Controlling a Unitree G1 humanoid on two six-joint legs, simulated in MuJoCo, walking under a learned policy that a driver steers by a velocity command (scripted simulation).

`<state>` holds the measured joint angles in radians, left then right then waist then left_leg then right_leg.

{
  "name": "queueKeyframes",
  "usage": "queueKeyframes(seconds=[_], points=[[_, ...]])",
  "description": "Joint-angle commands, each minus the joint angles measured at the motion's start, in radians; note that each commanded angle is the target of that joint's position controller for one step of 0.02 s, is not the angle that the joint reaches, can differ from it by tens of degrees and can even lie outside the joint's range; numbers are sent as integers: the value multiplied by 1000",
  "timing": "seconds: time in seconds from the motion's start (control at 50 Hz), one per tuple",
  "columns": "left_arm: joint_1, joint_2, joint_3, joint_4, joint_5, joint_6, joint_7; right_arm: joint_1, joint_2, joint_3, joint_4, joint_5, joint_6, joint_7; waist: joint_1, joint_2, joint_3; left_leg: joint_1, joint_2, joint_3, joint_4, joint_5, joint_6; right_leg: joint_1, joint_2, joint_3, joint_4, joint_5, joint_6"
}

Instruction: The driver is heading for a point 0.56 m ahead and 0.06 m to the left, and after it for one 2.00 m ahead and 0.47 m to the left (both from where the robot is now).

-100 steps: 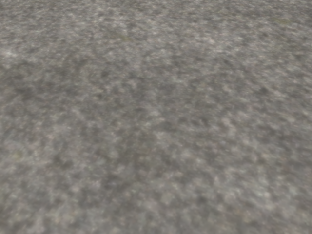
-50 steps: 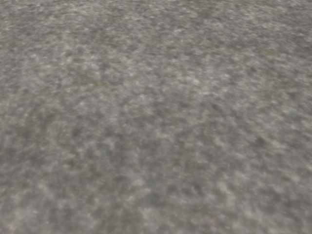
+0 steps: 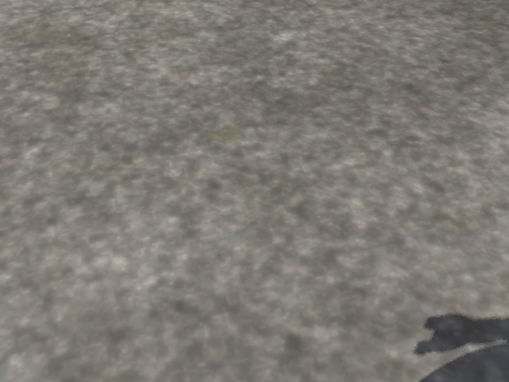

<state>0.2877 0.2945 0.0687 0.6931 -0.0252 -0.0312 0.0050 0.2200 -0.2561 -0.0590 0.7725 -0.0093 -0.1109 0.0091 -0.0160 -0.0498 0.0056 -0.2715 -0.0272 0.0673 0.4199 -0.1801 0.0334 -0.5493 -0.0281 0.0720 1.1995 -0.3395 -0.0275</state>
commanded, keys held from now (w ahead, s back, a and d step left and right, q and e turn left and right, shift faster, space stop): w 0.36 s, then w+q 0.64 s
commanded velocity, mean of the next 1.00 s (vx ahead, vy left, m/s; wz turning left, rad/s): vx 0.50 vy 0.00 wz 0.13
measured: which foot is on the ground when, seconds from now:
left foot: down 0.00-0.34, up 0.36-0.86, down 0.88-1.00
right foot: up 0.00-0.32, down 0.34-0.90, up 0.92-1.00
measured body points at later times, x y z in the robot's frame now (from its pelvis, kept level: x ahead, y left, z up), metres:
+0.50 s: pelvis +0.26 -0.07 +0.00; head +0.28 -0.09 +0.45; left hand +0.40 +0.18 -0.10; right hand +0.32 -0.35 -0.13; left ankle +0.22 +0.09 -0.65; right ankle +0.28 -0.16 -0.74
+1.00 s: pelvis +0.52 +0.00 -0.01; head +0.56 +0.02 +0.43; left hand +0.56 +0.29 -0.13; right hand +0.72 -0.23 -0.11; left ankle +0.57 +0.08 -0.74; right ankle +0.42 -0.18 -0.63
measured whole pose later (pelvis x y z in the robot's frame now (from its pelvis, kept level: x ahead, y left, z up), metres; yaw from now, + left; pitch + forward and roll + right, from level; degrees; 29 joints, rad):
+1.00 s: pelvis +0.52 +0.00 -0.01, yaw +14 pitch +2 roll -1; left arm 0.24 0.28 0.06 0.79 -0.02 -0.11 0.01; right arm 0.18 -0.29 -0.07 0.72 0.02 -0.05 0.04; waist 0.00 0.00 0.06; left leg -0.42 -0.08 0.02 0.58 -0.19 0.10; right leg -0.36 -0.05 0.02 1.23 -0.42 0.00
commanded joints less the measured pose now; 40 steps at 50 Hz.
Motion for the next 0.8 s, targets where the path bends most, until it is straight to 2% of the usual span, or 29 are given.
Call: queueKeyframes(seconds=[0.02,0.06,0.14,0.2,0.24,0.28,0.3,0.32,0.34,0.36,0.38,0.4,0.42,0.44,0.46,0.5,0.54,0.6,0.68,0.74,0.8], points=[[-3,31,11,-86,3,-6,0,15,-118,-29,-24,2,-22,6,9,133,-1,101,274,-247,-257,109,179,-149,-73,48,-46,73,6],[-39,21,4,-95,9,-10,1,35,-139,-35,-2,4,-23,8,7,113,-2,134,281,-202,-266,199,194,-179,-73,53,-146,138,12],[-163,1,-12,-117,15,-32,-20,58,-163,-35,28,22,-6,4,-29,112,15,164,245,-95,-264,253,163,-134,-74,-24,-409,322,12],[-264,-6,-19,-147,5,-40,-37,122,-188,-35,56,33,9,4,-71,121,40,194,257,-81,-250,217,152,-87,-53,-73,-535,335,9],[-300,9,-15,-169,-1,-43,-44,148,-201,-37,75,38,22,5,-73,135,54,251,290,-95,-229,233,144,-81,-39,-82,-589,271,-10],[-284,32,-6,-174,3,-46,-48,146,-216,-40,87,45,34,2,-42,156,45,294,311,-95,-172,344,129,-21,-14,-100,-642,200,-42],[-213,53,7,-156,9,-48,-47,128,-225,-40,89,49,40,-1,11,158,4,293,296,-67,-85,496,111,98,17,-125,-690,211,-64],[-72,96,32,-109,16,-46,-41,129,-210,-33,92,48,43,-4,80,138,-84,252,251,-20,83,621,86,308,49,-147,-724,247,-93],[106,162,58,-71,24,-41,-27,122,-170,-14,73,29,38,-8,155,77,-214,64,207,18,347,457,44,607,-72,-6,-685,289,-145],[174,274,76,-61,34,-37,-20,202,-53,25,32,10,17,-1,109,-190,-326,-351,37,18,735,-155,-23,932,-339,480,-767,162,-303],[194,194,56,-61,27,-41,-20,182,-117,12,54,31,-5,5,139,-154,-398,-464,34,-153,889,-387,-14,941,-388,653,-864,116,-327],[135,146,37,-58,28,-45,-22,108,-169,-6,27,61,-10,10,129,-108,-246,-537,83,-160,924,-327,-3,827,-356,482,-867,165,-280],[70,110,26,-60,24,-48,-24,60,-160,-4,20,59,-8,8,99,-53,-165,-512,125,-143,876,-242,0,693,-305,337,-882,233,-244],[11,79,17,-58,25,-52,-29,39,-150,-7,20,43,1,5,66,-25,-103,-477,152,-139,816,-182,-6,574,-265,248,-920,274,-222],[-28,51,10,-58,29,-60,-31,59,-143,-13,29,38,18,4,31,-40,-75,-414,174,-153,778,-135,-10,489,-235,179,-961,298,-203],[-50,54,16,-37,33,-81,-32,98,-100,-9,43,41,48,2,-3,-42,-50,-353,171,-159,755,-80,-26,398,-228,102,-1027,334,-206],[-47,66,23,-14,42,-93,-24,71,-89,-11,32,40,62,-3,-9,-21,-12,-393,163,-183,709,-10,-39,379,-227,27,-1062,376,-202],[-22,76,28,20,44,-93,-9,4,-79,-14,11,34,63,0,7,-7,17,-459,146,-203,572,138,-45,424,-218,-66,-1073,413,-179],[0,104,36,49,36,-86,5,-120,-53,-2,-30,26,57,24,53,4,58,-437,133,-129,363,281,-31,461,-215,-168,-1085,404,-147],[46,122,44,82,24,-71,10,-204,-46,4,-77,27,57,40,87,13,89,-471,130,-91,275,241,-7,559,-247,-202,-1056,421,-135],[50,143,52,101,11,-48,14,-235,-59,0,-121,29,58,57,80,-4,87,-459,106,-37,230,106,32,646,-272,-232,-972,573,-112]])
